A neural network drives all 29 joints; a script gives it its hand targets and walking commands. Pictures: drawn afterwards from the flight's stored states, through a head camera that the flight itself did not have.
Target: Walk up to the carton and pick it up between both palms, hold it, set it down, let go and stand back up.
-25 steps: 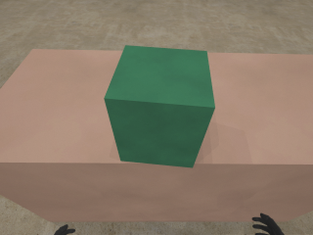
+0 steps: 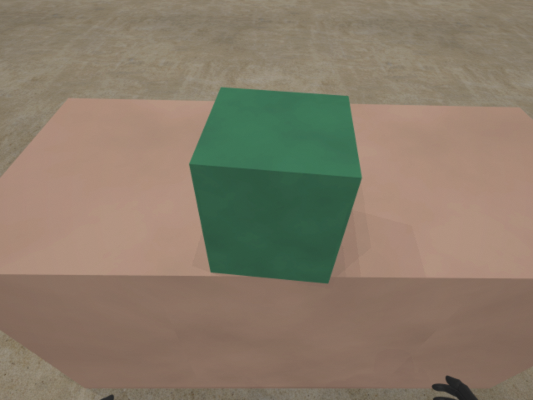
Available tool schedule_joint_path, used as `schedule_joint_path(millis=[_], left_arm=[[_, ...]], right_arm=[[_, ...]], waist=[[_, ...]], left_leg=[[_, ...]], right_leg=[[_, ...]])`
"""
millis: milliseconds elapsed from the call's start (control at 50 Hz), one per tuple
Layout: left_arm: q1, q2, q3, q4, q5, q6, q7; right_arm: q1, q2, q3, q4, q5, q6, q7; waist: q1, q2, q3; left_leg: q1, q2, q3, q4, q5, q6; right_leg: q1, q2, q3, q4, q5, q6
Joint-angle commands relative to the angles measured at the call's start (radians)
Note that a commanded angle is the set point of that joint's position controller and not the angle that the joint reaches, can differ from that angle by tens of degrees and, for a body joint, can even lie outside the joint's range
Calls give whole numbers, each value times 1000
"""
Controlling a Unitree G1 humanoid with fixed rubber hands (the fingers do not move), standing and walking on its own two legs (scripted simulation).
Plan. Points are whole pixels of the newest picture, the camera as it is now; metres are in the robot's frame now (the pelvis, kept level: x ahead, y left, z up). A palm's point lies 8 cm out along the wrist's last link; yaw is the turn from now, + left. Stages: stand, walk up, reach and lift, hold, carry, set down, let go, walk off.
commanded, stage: stand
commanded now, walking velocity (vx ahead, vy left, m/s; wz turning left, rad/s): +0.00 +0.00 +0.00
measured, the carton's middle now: (276, 188) +0.45 +0.01 +0.10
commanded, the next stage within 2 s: none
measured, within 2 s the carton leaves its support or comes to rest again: neither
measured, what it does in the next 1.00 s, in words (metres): stands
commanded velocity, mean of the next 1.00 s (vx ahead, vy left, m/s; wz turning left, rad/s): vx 0.00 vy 0.00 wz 0.00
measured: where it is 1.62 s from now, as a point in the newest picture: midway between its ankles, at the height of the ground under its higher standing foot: outside the picture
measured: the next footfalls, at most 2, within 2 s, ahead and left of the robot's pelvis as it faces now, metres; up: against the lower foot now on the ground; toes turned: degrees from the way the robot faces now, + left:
none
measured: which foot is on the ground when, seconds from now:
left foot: down 0.00-1.00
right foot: down 0.00-1.00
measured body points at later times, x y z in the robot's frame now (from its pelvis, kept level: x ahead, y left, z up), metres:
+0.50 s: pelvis -0.02 +0.01 +0.00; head -0.03 +0.02 +0.45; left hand +0.07 +0.29 -0.13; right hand +0.10 -0.29 -0.09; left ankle +0.03 +0.11 -0.74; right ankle -0.03 -0.14 -0.74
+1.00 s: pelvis -0.03 +0.01 +0.00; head -0.05 +0.02 +0.45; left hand +0.06 +0.29 -0.13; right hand +0.09 -0.29 -0.10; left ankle +0.03 +0.11 -0.74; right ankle -0.03 -0.14 -0.74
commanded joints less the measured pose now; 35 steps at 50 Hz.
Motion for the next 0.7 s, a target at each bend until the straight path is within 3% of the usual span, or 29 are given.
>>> schedule_joint_path(millis=[0,80,100,120,140,160,180,280,300,360,380,420,440,480,520,540,560,640,680], left_arm=[[6,231,33,-42,72,-34,-2],[10,218,26,-29,67,-30,-5],[8,217,26,-27,72,-31,-2],[0,232,31,-21,72,-29,-2],[-2,241,31,-19,76,-31,-1],[-12,228,29,-27,78,-26,-2],[8,230,30,-15,69,-25,-4],[-7,235,28,-3,72,-30,-5],[-9,226,25,-5,68,-25,-5],[8,209,17,22,67,-27,-7],[-1,215,17,12,68,-24,-6],[-16,228,21,21,66,-22,-7],[0,233,22,21,72,-30,-7],[-6,246,21,31,72,-27,-6],[1,226,19,31,68,-28,-6],[-22,227,19,29,66,-31,-5],[-9,230,19,31,67,-32,-7],[-5,227,14,41,66,-28,-4],[-15,227,14,42,64,-33,-7]], right_arm=[[9,-208,-47,1,-77,-26,-26],[-17,-217,-42,11,-75,-30,-27],[-7,-218,-47,12,-72,-28,-28],[-15,-221,-45,15,-76,-28,-31],[-7,-206,-45,21,-81,-26,-26],[-18,-212,-45,15,-76,-29,-27],[-12,-217,-42,24,-80,-30,-29],[-17,-203,-37,24,-76,-35,-26],[-16,-208,-31,25,-78,-33,-28],[-10,-212,-38,41,-74,-32,-29],[1,-213,-33,41,-80,-31,-28],[-24,-223,-39,39,-76,-30,-32],[-25,-224,-41,46,-76,-29,-33],[-21,-215,-38,44,-77,-31,-33],[-13,-219,-37,51,-71,-32,-31],[1,-233,-39,57,-68,-34,-30],[-17,-229,-38,61,-74,-32,-28],[-21,-223,-36,54,-71,-35,-29],[-19,-228,-33,57,-69,-38,-29]], waist=[[12,49,-99],[32,78,-123],[21,60,-101],[17,82,-85],[11,49,-88],[9,65,-79],[21,79,-86],[8,79,-75],[16,112,-81],[21,66,-53],[18,87,-40],[12,89,-35],[28,68,-44],[10,72,-51],[15,81,-35],[8,54,-39],[19,68,-45],[13,100,-42],[12,88,-45]], left_leg=[[266,124,-105,-31,192,48],[253,133,-129,-60,134,48],[240,127,-124,-78,87,45],[236,122,-116,-66,93,42],[247,125,-109,-63,99,41],[228,127,-122,-66,61,40],[229,130,-125,-76,73,39],[225,129,-132,-86,34,39],[218,139,-134,-95,18,45],[203,145,-166,-121,-23,47],[202,137,-148,-119,-51,43],[195,136,-141,-109,-48,38],[194,131,-142,-107,-48,42],[223,132,-142,-107,-34,38],[199,143,-149,-106,-11,43],[198,135,-157,-117,-30,39],[204,135,-147,-108,-36,40],[208,134,-148,-115,-3,40],[204,136,-147,-102,6,37]], right_leg=[[33,-87,48,-49,171,-60],[52,-78,47,-47,131,-52],[46,-75,46,-50,128,-54],[29,-81,61,-65,119,-59],[25,-82,53,-62,103,-59],[18,-79,54,-57,108,-58],[33,-80,50,-60,88,-55],[18,-78,68,-62,72,-59],[26,-73,67,-48,65,-62],[19,-74,44,-50,39,-58],[10,-74,60,-56,39,-59],[3,-80,65,-69,35,-61],[14,-86,62,-74,36,-62],[-2,-83,71,-70,43,-62],[10,-84,58,-69,58,-57],[8,-77,60,-63,48,-58],[10,-84,65,-73,40,-59],[-1,-88,66,-67,55,-61],[7,-85,64,-72,59,-61]])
